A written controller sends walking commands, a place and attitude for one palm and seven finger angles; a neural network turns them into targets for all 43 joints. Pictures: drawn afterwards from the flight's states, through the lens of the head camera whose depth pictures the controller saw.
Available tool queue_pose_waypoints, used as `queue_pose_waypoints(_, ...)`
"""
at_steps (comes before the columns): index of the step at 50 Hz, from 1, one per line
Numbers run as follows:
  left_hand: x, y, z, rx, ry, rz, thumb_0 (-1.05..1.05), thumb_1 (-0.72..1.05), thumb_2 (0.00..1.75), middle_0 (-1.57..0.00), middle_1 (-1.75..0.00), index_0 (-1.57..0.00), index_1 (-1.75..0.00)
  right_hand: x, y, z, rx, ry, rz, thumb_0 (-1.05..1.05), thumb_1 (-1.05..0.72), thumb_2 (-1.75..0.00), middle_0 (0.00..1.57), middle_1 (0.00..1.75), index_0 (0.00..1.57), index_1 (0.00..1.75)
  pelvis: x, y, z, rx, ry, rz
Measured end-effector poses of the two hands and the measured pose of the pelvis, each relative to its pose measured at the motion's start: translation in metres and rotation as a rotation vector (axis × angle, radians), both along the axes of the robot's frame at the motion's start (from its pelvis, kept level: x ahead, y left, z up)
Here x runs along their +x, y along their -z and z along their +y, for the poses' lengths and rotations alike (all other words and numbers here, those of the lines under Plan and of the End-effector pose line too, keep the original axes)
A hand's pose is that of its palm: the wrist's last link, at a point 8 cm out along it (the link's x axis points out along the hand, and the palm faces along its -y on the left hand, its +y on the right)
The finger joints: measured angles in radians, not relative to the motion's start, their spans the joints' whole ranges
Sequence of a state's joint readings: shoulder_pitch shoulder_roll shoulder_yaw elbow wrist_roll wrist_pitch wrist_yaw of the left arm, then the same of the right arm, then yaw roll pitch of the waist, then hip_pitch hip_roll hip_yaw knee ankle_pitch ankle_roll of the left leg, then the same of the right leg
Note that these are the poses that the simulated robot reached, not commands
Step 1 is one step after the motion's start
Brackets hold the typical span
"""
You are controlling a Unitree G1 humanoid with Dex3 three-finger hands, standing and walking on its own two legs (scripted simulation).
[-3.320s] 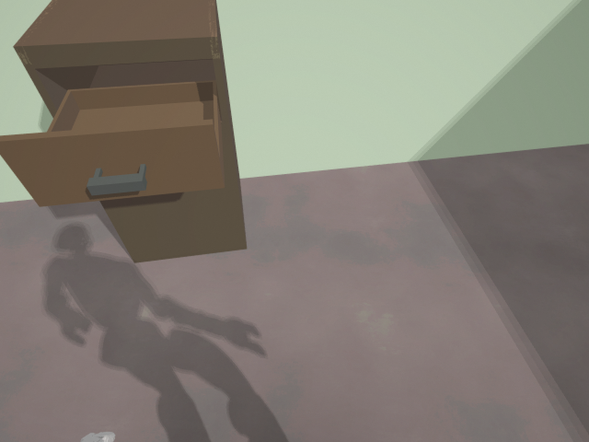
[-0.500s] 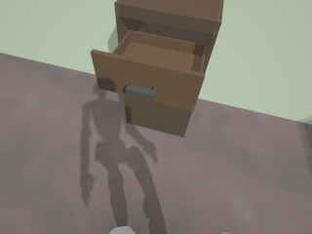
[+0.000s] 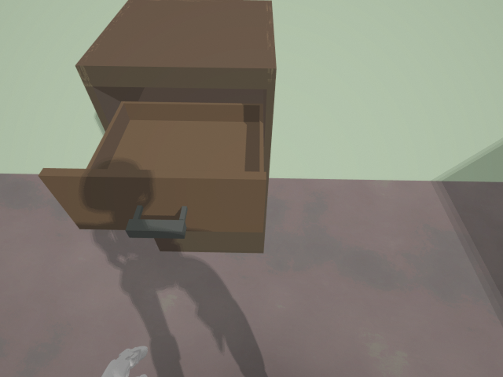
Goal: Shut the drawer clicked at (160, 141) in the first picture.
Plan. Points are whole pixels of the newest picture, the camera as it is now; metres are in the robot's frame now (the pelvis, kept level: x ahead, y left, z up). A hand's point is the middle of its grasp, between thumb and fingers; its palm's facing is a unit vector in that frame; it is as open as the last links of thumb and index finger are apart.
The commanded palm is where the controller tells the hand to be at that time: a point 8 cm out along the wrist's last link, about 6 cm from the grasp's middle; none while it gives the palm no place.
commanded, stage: take the last steps up to it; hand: left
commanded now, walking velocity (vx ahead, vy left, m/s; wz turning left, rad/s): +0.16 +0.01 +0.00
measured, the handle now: (159, 219) +0.41 +0.19 -0.03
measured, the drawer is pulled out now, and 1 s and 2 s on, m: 0.30 0.30 0.30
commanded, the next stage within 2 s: come to a stop and stand still in 0.02 s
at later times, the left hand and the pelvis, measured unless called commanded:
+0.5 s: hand out of the picture +0.08 +0.20 -0.18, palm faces +0.07 -0.98 -0.18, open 7.3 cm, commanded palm none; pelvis +0.07 +0.02 +0.01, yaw +0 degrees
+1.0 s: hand out of the picture +0.03 +0.13 -0.17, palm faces +0.03 -0.99 -0.16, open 7.3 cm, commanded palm none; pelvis +0.03 -0.03 +0.01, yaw -1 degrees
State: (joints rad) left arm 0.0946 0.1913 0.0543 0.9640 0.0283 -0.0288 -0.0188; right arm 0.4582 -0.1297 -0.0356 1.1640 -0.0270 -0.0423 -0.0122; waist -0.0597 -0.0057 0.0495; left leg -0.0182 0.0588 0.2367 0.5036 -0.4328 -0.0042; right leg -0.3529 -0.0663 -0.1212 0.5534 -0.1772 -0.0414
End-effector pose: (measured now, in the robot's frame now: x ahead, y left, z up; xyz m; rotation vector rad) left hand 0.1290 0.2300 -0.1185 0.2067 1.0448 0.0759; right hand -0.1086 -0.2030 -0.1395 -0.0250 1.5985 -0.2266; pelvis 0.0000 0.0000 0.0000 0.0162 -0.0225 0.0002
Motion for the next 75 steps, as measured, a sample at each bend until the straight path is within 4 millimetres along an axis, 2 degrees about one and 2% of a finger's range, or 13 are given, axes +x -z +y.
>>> queue_pose_waypoints(3,0.010,0.004,-0.013,-0.016,-0.013,0.002,0.00,0.91,0.90,-0.19,-0.30,-0.20,-0.29,0.016,0.003,-0.004,0.014,0.002,0.036,0.00,-0.91,-0.90,0.20,0.29,0.20,0.30,0.017,0.001,-0.006,-0.019,-0.007,-0.009)
queue_pose_waypoints(6,-0.002,0.007,-0.019,-0.033,-0.051,0.065,0.00,0.91,0.90,-0.20,-0.30,-0.20,-0.29,0.055,0.000,-0.010,0.001,-0.018,-0.008,0.01,-0.91,-0.90,0.20,0.29,0.20,0.30,0.034,-0.005,-0.006,-0.031,-0.012,-0.010)
queue_pose_waypoints(14,-0.025,0.020,0.011,-0.016,-0.141,0.208,-0.02,0.94,0.90,-0.20,-0.30,-0.20,-0.29,0.177,-0.003,-0.007,-0.066,-0.113,-0.216,0.02,-0.93,-0.90,0.20,0.29,0.20,0.30,0.067,-0.005,0.011,-0.063,-0.014,-0.013)
queue_pose_waypoints(18,-0.035,0.033,0.021,-0.039,-0.166,0.282,-0.01,0.93,0.90,-0.20,-0.30,-0.20,-0.29,0.209,-0.010,-0.004,-0.108,-0.135,-0.258,0.03,-0.95,-0.90,0.20,0.29,0.20,0.30,0.077,-0.002,0.022,-0.042,-0.004,-0.019)
queue_pose_waypoints(26,-0.058,0.026,0.023,-0.030,-0.168,0.353,0.00,0.91,0.90,-0.20,-0.30,-0.20,-0.29,0.245,-0.023,-0.004,-0.123,-0.168,-0.343,0.01,-0.93,-0.90,0.20,0.29,0.20,0.30,0.067,-0.011,0.022,-0.037,0.009,0.011)
queue_pose_waypoints(33,-0.071,0.018,0.008,0.007,-0.150,0.330,0.00,0.91,0.90,-0.20,-0.30,-0.20,-0.29,0.240,-0.014,-0.020,-0.074,-0.147,-0.394,0.00,-0.91,-0.90,0.20,0.29,0.20,0.30,0.047,-0.008,0.002,-0.020,0.014,0.017)
queue_pose_waypoints(36,-0.082,0.017,-0.005,0.028,-0.144,0.308,0.00,0.91,0.90,-0.20,-0.30,-0.20,-0.29,0.225,-0.002,-0.031,-0.042,-0.122,-0.380,0.00,-0.91,-0.90,0.20,0.29,0.20,0.30,0.039,-0.002,-0.011,0.000,0.013,0.013)
queue_pose_waypoints(40,-0.093,0.009,-0.023,0.012,-0.147,0.313,0.00,0.90,0.90,-0.20,-0.30,-0.20,-0.29,0.199,-0.002,-0.043,-0.032,-0.105,-0.320,0.00,-0.92,-0.90,0.20,0.29,0.20,0.30,0.036,-0.009,-0.019,-0.008,0.011,0.006)
queue_pose_waypoints(44,-0.096,0.016,-0.038,-0.021,-0.131,0.323,0.00,0.90,0.90,-0.20,-0.30,-0.20,-0.29,0.173,-0.001,-0.052,-0.055,-0.092,-0.273,0.00,-0.92,-0.90,0.20,0.29,0.20,0.30,0.036,-0.008,-0.023,-0.025,0.013,0.008)
queue_pose_waypoints(51,-0.100,0.018,-0.046,-0.041,-0.128,0.344,0.01,0.92,0.90,-0.20,-0.30,-0.20,-0.29,0.124,-0.006,-0.048,-0.046,-0.090,-0.149,0.00,-0.91,-0.90,0.20,0.29,0.20,0.30,0.029,-0.013,-0.032,-0.012,0.014,-0.007)
queue_pose_waypoints(58,-0.107,0.015,-0.049,-0.040,-0.127,0.358,0.00,0.91,0.90,-0.20,-0.30,-0.20,-0.29,0.102,-0.005,-0.038,-0.014,-0.073,-0.104,0.00,-0.91,-0.90,0.20,0.29,0.20,0.30,0.027,-0.015,-0.034,-0.012,0.016,-0.007)
queue_pose_waypoints(64,-0.102,0.013,-0.036,0.003,-0.094,0.323,0.00,0.90,0.90,-0.20,-0.30,-0.20,-0.29,0.113,0.002,-0.041,-0.019,-0.075,-0.162,0.01,-0.90,-0.90,0.20,0.29,0.20,0.30,0.027,-0.008,-0.029,-0.025,0.007,0.012)
queue_pose_waypoints(75,-0.055,0.014,0.000,0.029,-0.089,0.197,0.00,0.90,0.90,-0.20,-0.30,-0.20,-0.29,0.178,-0.006,-0.033,-0.076,-0.129,-0.327,0.01,-0.91,-0.90,0.20,0.29,0.20,0.30,0.039,-0.005,-0.005,-0.025,0.013,-0.006)
